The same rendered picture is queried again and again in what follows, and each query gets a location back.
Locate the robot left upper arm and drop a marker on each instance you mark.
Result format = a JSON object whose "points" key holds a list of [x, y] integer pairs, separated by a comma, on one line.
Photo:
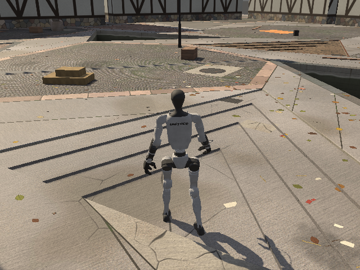
{"points": [[158, 129]]}

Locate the right robot hand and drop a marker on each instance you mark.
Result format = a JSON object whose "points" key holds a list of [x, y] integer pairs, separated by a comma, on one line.
{"points": [[205, 152]]}

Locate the left robot hand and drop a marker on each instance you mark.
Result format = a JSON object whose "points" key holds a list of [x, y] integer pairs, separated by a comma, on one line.
{"points": [[146, 167]]}

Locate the robot right upper arm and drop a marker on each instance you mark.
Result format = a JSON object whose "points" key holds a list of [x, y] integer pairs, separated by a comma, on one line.
{"points": [[199, 126]]}

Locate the right robot shin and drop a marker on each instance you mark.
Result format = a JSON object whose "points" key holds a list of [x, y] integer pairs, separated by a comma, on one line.
{"points": [[196, 205]]}

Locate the robot left forearm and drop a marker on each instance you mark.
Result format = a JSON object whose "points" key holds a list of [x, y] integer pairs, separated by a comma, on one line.
{"points": [[151, 152]]}

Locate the robot right forearm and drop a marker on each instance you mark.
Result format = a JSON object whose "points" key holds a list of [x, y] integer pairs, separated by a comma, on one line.
{"points": [[206, 144]]}

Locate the humanoid robot head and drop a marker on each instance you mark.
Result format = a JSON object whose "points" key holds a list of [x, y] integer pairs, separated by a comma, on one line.
{"points": [[178, 97]]}

